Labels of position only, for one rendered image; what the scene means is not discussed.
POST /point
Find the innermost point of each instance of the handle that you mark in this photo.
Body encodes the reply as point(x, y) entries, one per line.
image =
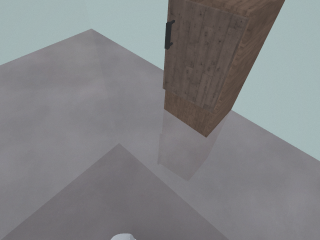
point(168, 34)

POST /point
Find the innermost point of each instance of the cupboard door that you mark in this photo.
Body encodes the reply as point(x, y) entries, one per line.
point(205, 40)

